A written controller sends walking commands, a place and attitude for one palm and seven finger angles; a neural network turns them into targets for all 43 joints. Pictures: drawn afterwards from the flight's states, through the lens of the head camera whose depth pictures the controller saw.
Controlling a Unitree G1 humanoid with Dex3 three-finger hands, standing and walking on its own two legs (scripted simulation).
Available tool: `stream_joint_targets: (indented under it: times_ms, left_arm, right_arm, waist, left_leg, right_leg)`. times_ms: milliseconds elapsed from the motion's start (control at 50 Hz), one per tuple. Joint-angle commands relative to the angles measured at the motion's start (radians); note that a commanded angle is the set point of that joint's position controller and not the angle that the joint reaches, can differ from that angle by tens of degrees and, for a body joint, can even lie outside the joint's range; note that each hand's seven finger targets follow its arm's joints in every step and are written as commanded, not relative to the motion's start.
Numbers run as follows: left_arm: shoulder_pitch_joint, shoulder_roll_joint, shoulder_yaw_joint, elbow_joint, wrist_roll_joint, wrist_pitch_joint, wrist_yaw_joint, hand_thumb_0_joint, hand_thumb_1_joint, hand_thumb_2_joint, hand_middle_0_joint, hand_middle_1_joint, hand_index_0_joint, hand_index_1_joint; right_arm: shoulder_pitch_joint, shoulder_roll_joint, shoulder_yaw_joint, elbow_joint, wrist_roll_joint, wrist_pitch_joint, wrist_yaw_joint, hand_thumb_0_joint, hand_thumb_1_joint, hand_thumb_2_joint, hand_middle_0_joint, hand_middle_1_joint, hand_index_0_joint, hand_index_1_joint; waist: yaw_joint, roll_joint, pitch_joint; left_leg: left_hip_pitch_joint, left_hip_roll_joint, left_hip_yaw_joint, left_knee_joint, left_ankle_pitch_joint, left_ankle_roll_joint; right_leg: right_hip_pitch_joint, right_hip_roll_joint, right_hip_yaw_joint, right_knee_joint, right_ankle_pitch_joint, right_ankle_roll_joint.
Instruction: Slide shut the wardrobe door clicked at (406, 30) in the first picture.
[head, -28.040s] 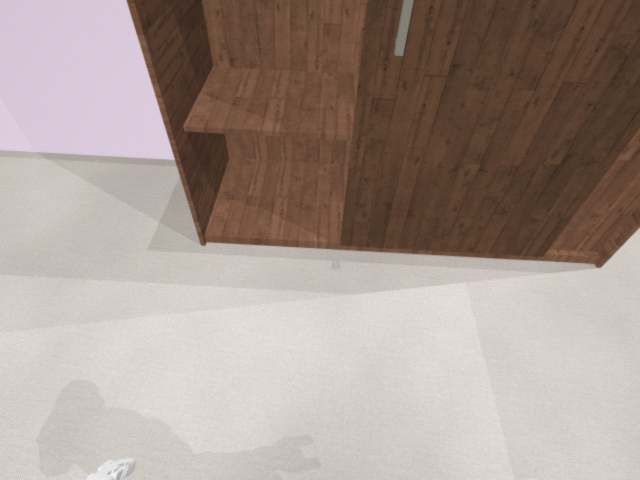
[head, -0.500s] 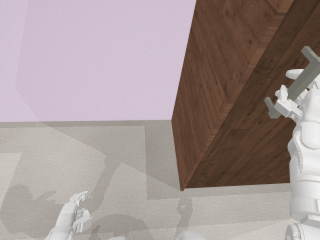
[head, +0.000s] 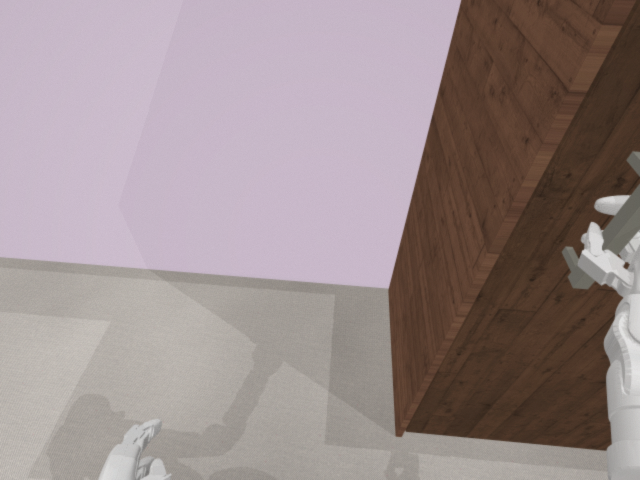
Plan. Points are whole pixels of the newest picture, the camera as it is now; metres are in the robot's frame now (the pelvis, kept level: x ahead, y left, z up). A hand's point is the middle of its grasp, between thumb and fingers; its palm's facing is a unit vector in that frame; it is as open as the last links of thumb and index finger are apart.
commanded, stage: stop walking and hold the door there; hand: right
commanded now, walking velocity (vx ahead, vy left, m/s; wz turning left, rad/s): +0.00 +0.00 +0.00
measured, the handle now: (607, 225) +0.40 -0.32 +0.16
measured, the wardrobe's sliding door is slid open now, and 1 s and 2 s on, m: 0.00 0.00 0.00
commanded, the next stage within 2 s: loosen the grip on the handle in 1.68 s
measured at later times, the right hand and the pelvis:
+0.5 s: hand (592, 254) +0.36 -0.29 +0.15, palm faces +0.44 +0.86 -0.25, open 5.8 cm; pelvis +0.01 -0.01 +0.00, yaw +0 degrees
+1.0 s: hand (595, 259) +0.36 -0.29 +0.14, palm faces +0.20 +0.97 -0.16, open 6.0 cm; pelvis -0.04 -0.11 -0.03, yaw +2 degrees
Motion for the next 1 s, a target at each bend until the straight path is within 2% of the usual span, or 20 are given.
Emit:
stream_joint_targets:
  times_ms: [0, 180, 340, 480, 600, 620, 680, 720, 740, 760, 780, 820, 840, 860, 880, 900, 920, 940, 960, 980]
  left_arm:
    - [-0.104, 0.137, 0.032, -0.130, 0.007, -0.061, 0.021, 0.000, 0.900, 0.900, -0.200, -0.300, -0.200, -0.300]
    - [-0.076, 0.135, 0.033, -0.086, 0.013, -0.077, 0.024, 0.000, 0.900, 0.900, -0.200, -0.300, -0.200, -0.300]
    - [-0.088, 0.131, 0.037, -0.083, 0.012, -0.083, 0.025, 0.000, 0.900, 0.900, -0.200, -0.300, -0.200, -0.300]
    - [-0.087, 0.138, 0.062, -0.110, 0.006, -0.028, 0.012, 0.000, 0.900, 0.900, -0.200, -0.300, -0.200, -0.300]
    - [-0.126, 0.130, 0.059, -0.145, -0.003, 0.014, 0.012, 0.000, 0.900, 0.900, -0.200, -0.300, -0.200, -0.300]
    - [-0.131, 0.124, 0.056, -0.149, -0.006, 0.018, 0.011, 0.000, 0.900, 0.900, -0.200, -0.300, -0.200, -0.300]
    - [-0.152, 0.138, 0.055, -0.160, -0.011, 0.037, 0.009, 0.000, 0.900, 0.900, -0.200, -0.300, -0.200, -0.300]
    - [-0.176, 0.119, 0.039, -0.188, -0.012, 0.032, 0.000, 0.000, 0.900, 0.900, -0.200, -0.300, -0.200, -0.300]
    - [-0.177, 0.113, 0.036, -0.195, -0.010, 0.022, -0.001, 0.000, 0.900, 0.900, -0.200, -0.300, -0.200, -0.300]
    - [-0.179, 0.115, 0.031, -0.187, 0.000, 0.011, -0.003, 0.000, 0.900, 0.900, -0.200, -0.300, -0.200, -0.300]
    - [-0.180, 0.116, 0.033, -0.177, 0.004, 0.000, -0.007, 0.000, 0.900, 0.900, -0.200, -0.300, -0.200, -0.300]
    - [-0.216, 0.130, 0.061, -0.189, 0.024, -0.021, -0.018, 0.000, 0.900, 0.900, -0.200, -0.300, -0.200, -0.300]
    - [-0.239, 0.121, 0.072, -0.212, 0.021, -0.035, -0.033, 0.000, 0.900, 0.900, -0.200, -0.300, -0.200, -0.300]
    - [-0.203, 0.111, 0.068, -0.180, 0.007, -0.040, -0.050, 0.000, 0.900, 0.900, -0.200, -0.300, -0.200, -0.300]
    - [-0.152, 0.115, 0.068, -0.144, -0.019, -0.025, -0.050, 0.000, 0.900, 0.900, -0.200, -0.300, -0.200, -0.300]
    - [-0.133, 0.127, 0.059, -0.139, 0.004, -0.020, -0.043, 0.000, 0.900, 0.900, -0.200, -0.300, -0.200, -0.300]
    - [-0.115, 0.102, 0.044, -0.146, 0.013, -0.025, -0.046, 0.000, 0.900, 0.900, -0.200, -0.300, -0.200, -0.300]
    - [-0.155, 0.038, -0.007, -0.135, 0.053, -0.035, -0.060, 0.000, 0.900, 0.900, -0.200, -0.300, -0.200, -0.300]
    - [-0.074, 0.083, 0.025, -0.090, 0.041, -0.004, -0.041, 0.000, 0.900, 0.900, -0.200, -0.300, -0.200, -0.300]
    - [-0.117, 0.068, 0.024, -0.131, 0.009, 0.004, -0.031, 0.000, 0.900, 0.900, -0.200, -0.300, -0.200, -0.300]
  right_arm:
    - [-0.325, -0.263, -0.052, -0.172, -0.012, -0.068, -0.016, 0.000, -0.900, -0.900, 0.450, 1.400, 0.450, 1.400]
    - [-0.328, -0.214, -0.008, -0.160, -0.011, -0.077, -0.007, 0.000, -0.900, -0.900, 0.450, 1.400, 0.450, 1.400]
    - [-0.303, -0.199, 0.000, -0.179, -0.010, -0.089, -0.005, 0.000, -0.900, -0.900, 0.450, 1.400, 0.450, 1.400]
    - [-0.277, -0.247, -0.037, -0.192, -0.013, -0.078, -0.003, 0.000, -0.900, -0.900, 0.450, 1.400, 0.450, 1.400]
    - [-0.327, -0.239, -0.020, -0.257, -0.013, -0.042, -0.008, 0.000, -0.900, -0.900, 0.450, 1.400, 0.450, 1.400]
    - [-0.332, -0.218, 0.001, -0.268, -0.013, -0.037, -0.008, 0.000, -0.900, -0.900, 0.450, 1.400, 0.450, 1.400]
    - [-0.342, -0.170, 0.049, -0.301, -0.008, -0.038, -0.007, 0.000, -0.900, -0.900, 0.450, 1.400, 0.450, 1.400]
    - [-0.379, -0.095, 0.117, -0.378, -0.001, -0.063, -0.001, 0.000, -0.900, -0.900, 0.450, 1.400, 0.450, 1.400]
    - [-0.405, -0.098, 0.116, -0.406, 0.003, -0.074, -0.001, 0.000, -0.900, -0.900, 0.450, 1.400, 0.450, 1.400]
    - [-0.404, -0.093, 0.114, -0.398, 0.000, -0.078, -0.007, 0.000, -0.900, -0.900, 0.450, 1.400, 0.450, 1.400]
    - [-0.416, -0.079, 0.129, -0.411, 0.003, -0.077, -0.009, 0.000, -0.900, -0.900, 0.450, 1.400, 0.450, 1.400]
    - [-0.407, -0.062, 0.135, -0.414, 0.018, -0.064, -0.009, 0.000, -0.900, -0.900, 0.450, 1.400, 0.450, 1.400]
    - [-0.389, -0.086, 0.107, -0.452, 0.032, -0.065, -0.012, 0.000, -0.900, -0.900, 0.450, 1.400, 0.450, 1.400]
    - [-0.387, -0.085, 0.105, -0.444, 0.015, -0.077, -0.020, 0.000, -0.900, -0.900, 0.450, 1.400, 0.450, 1.400]
    - [-0.421, -0.079, 0.135, -0.420, -0.014, -0.080, -0.010, 0.000, -0.900, -0.900, 0.450, 1.400, 0.450, 1.400]
    - [-0.439, -0.023, 0.159, -0.362, 0.004, -0.040, 0.009, 0.000, -0.900, -0.900, 0.450, 1.400, 0.450, 1.400]
    - [-0.581, -0.078, 0.139, -0.460, 0.003, -0.038, 0.019, 0.000, -0.900, -0.900, 0.450, 1.400, 0.450, 1.400]
    - [-0.659, -0.048, 0.200, -0.549, -0.025, -0.044, 0.028, 0.000, -0.900, -0.900, 0.450, 1.400, 0.450, 1.400]
    - [-0.528, -0.164, 0.041, -0.407, -0.034, -0.036, 0.009, 0.000, -0.900, -0.900, 0.450, 1.400, 0.450, 1.400]
    - [-0.555, 0.130, 0.317, -0.547, 0.001, -0.035, 0.052, 0.000, -0.900, -0.900, 0.450, 1.400, 0.450, 1.400]
  waist:
    - [-0.030, -0.075, -0.166]
    - [-0.023, -0.011, -0.158]
    - [-0.021, -0.034, -0.153]
    - [-0.012, 0.067, -0.201]
    - [-0.017, 0.151, -0.246]
    - [-0.014, 0.159, -0.251]
    - [-0.008, 0.015, -0.217]
    - [-0.005, -0.202, -0.224]
    - [-0.009, -0.243, -0.232]
    - [-0.026, -0.183, -0.224]
    - [-0.028, -0.110, -0.232]
    - [-0.075, -0.158, -0.214]
    - [-0.115, -0.190, -0.208]
    - [-0.128, 0.030, -0.199]
    - [-0.096, 0.475, -0.131]
    - [-0.060, 0.348, -0.117]
    - [-0.028, 0.285, -0.128]
    - [0.004, 0.114, -0.138]
    - [0.008, 0.085, -0.192]
    - [0.048, -0.019, -0.189]
  left_leg:
    - [-0.038, 0.057, -0.040, 0.008, -0.068, 0.014]
    - [-0.049, 0.075, -0.083, -0.036, 0.007, 0.021]
    - [-0.070, 0.079, -0.088, -0.043, 0.037, 0.023]
    - [-0.005, 0.246, -0.249, -0.102, 0.342, 0.057]
    - [0.107, 0.345, -0.234, -0.033, 0.559, 0.087]
    - [0.093, 0.334, -0.202, -0.018, 0.533, 0.075]
    - [-0.085, 0.202, -0.076, 0.053, 0.206, 0.021]
    - [-0.177, 0.072, 0.049, 0.323, -0.271, -0.009]
    - [-0.231, 0.043, 0.036, 0.511, -0.384, -0.002]
    - [-0.244, 0.039, 0.014, 0.639, -0.385, 0.008]
    - [-0.247, 0.046, 0.019, 0.682, -0.349, 0.010]
    - [0.010, 0.031, 0.184, 0.460, -0.349, 0.011]
    - [0.238, 0.042, 0.246, 0.246, -0.383, 0.034]
    - [0.259, 0.227, 0.112, -0.035, -0.185, 0.121]
    - [0.079, 0.529, -0.388, -0.101, 0.046, 0.250]
    - [0.007, 0.527, -0.336, -0.080, 0.109, 0.242]
    - [-0.037, 0.557, -0.344, -0.056, 0.061, 0.226]
    - [-0.144, 0.522, -0.295, 0.024, -0.008, 0.175]
    - [-0.187, 0.358, -0.030, 0.164, -0.138, 0.091]
    - [-0.227, 0.177, 0.112, 0.375, -0.207, 0.032]
  right_leg:
    - [0.098, -0.219, 0.290, -0.210, -0.201, 0.024]
    - [0.127, -0.185, 0.233, -0.150, -0.093, 0.046]
    - [0.150, -0.171, 0.220, -0.131, -0.037, 0.047]
    - [0.104, -0.081, 0.147, 0.080, 0.088, 0.071]
    - [0.025, -0.055, 0.174, 0.089, -0.020, 0.084]
    - [0.051, -0.057, 0.169, 0.063, 0.030, 0.082]
    - [0.188, -0.136, 0.202, -0.013, 0.231, 0.065]
    - [0.203, -0.249, 0.323, -0.145, 0.222, 0.023]
    - [0.204, -0.279, 0.378, -0.196, 0.155, 0.000]
    - [0.172, -0.294, 0.406, -0.219, 0.090, 0.009]
    - [0.184, -0.273, 0.366, -0.219, 0.076, 0.186]
    - [0.031, -0.117, 0.069, -0.236, 0.215, 0.460]
    - [-0.124, -0.021, -0.047, -0.051, 0.348, 0.427]
    - [-0.177, 0.041, 0.004, 0.406, 0.167, 0.298]
    - [-0.290, -0.009, 0.339, 0.843, -0.390, 0.165]
    - [-0.264, -0.055, 0.472, 0.947, -0.366, 0.124]
    - [-0.265, -0.100, 0.499, 0.935, -0.348, 0.111]
    - [-0.131, -0.163, 0.480, 0.569, -0.341, 0.102]
    - [-0.019, -0.101, 0.333, 0.265, -0.281, 0.090]
    - [0.134, -0.013, 0.259, 0.083, -0.157, 0.105]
